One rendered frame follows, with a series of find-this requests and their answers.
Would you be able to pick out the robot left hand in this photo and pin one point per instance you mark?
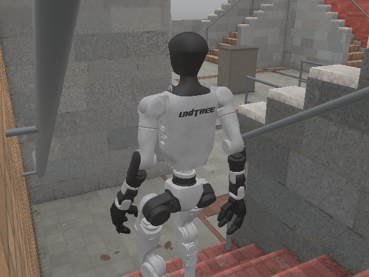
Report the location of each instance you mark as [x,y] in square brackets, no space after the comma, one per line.
[118,217]

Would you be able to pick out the robot head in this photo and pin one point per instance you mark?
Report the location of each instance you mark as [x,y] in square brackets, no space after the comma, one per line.
[187,53]

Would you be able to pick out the right robot forearm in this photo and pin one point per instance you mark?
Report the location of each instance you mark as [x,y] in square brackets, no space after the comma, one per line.
[237,174]

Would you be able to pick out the right robot upper arm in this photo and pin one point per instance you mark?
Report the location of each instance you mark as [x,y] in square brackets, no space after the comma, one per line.
[233,143]

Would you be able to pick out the left robot upper arm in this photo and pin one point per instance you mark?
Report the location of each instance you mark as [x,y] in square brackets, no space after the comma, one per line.
[150,109]

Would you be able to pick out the robot right shin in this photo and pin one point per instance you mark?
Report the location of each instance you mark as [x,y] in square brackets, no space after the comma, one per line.
[188,255]

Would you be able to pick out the robot right hand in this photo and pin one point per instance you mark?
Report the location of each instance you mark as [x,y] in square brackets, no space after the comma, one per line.
[230,208]

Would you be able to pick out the left robot forearm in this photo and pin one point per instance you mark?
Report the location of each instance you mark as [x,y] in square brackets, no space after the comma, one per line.
[132,183]

